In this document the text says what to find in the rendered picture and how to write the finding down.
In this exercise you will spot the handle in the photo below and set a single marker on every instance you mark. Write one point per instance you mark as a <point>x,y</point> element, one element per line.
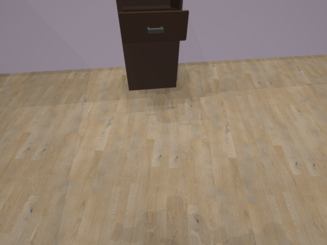
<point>155,30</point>

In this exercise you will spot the cabinet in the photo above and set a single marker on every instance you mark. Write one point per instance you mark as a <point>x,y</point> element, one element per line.
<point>150,65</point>

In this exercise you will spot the drawer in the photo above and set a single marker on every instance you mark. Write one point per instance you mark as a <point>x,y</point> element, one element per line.
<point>134,24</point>

